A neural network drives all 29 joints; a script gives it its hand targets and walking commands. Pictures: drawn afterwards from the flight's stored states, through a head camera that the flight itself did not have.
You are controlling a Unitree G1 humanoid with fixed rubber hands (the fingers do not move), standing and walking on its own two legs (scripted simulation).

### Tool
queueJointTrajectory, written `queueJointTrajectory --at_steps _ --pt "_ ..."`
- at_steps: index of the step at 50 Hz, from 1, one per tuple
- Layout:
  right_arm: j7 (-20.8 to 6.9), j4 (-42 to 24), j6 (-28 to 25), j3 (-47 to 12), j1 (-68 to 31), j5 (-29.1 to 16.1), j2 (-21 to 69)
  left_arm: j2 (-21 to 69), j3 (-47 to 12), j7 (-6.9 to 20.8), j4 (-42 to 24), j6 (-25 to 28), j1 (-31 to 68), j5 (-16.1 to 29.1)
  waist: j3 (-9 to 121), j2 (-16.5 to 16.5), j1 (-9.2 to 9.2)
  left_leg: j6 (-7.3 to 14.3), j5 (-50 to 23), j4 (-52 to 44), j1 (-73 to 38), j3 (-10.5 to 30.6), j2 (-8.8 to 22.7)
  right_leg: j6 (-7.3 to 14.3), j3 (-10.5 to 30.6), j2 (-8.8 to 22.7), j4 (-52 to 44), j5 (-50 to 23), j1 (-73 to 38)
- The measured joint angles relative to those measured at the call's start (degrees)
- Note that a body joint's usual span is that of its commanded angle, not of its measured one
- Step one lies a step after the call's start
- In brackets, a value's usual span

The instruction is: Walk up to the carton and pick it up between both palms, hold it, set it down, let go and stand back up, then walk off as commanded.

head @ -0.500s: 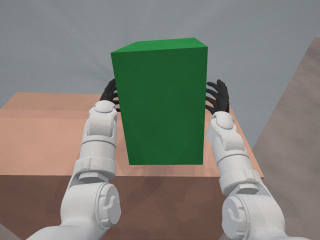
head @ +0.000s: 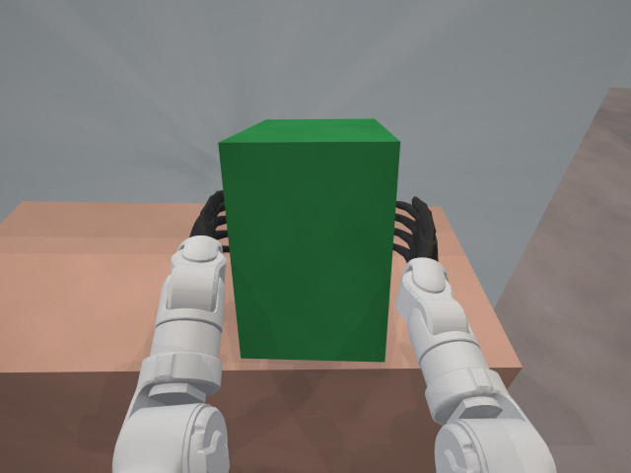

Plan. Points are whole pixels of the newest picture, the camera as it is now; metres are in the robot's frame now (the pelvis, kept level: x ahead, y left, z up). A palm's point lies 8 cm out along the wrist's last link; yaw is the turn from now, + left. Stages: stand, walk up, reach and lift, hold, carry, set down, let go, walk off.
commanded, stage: set down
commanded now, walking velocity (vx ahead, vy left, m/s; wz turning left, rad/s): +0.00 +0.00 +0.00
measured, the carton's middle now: (316, 222) +0.47 +0.00 +0.11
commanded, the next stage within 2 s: none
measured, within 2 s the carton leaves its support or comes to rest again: neither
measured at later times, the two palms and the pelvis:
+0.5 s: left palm (214, 260) +0.37 +0.15 +0.12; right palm (425, 272) +0.35 -0.14 +0.12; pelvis -0.01 +0.00 +0.00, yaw +0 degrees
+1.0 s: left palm (221, 254) +0.39 +0.14 +0.11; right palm (423, 274) +0.36 -0.14 +0.10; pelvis +0.00 +0.00 +0.00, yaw +0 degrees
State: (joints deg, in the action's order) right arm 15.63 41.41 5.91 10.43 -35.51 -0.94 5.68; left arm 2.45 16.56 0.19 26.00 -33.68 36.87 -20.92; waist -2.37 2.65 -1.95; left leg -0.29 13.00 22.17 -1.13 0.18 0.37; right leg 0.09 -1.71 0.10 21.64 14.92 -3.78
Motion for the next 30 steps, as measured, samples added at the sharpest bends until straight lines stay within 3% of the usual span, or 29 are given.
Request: queueJointTrajectory --at_steps 9,19,30 --pt "-0.06 -0.01 -0.41 0.00 -0.01 0.00 0.14 0.41 3.02 1.64 2.04 3.38 0.00 0.00 -0.08 0.42 0.00 0.00 -0.85 0.00 0.90 0.02 0.00 0.00 -0.03 0.00 0.00 -0.68 0.88" --pt "-3.99 1.75 -2.62 5.66 -0.50 3.97 0.94 0.62 5.05 2.41 8.09 10.53 0.52 0.64 -0.10 0.42 -0.01 0.00 -1.69 -0.01 3.93 0.02 0.00 0.00 -0.05 0.01 -0.01 -1.50 3.91" --pt "-4.52 1.77 -6.23 8.03 -0.61 5.17 0.99 0.77 4.83 1.97 10.05 17.38 2.16 1.47 -0.07 0.42 0.00 0.00 -1.84 -0.05 7.20 -0.09 0.00 0.00 0.05 0.02 -0.01 -1.65 7.23"
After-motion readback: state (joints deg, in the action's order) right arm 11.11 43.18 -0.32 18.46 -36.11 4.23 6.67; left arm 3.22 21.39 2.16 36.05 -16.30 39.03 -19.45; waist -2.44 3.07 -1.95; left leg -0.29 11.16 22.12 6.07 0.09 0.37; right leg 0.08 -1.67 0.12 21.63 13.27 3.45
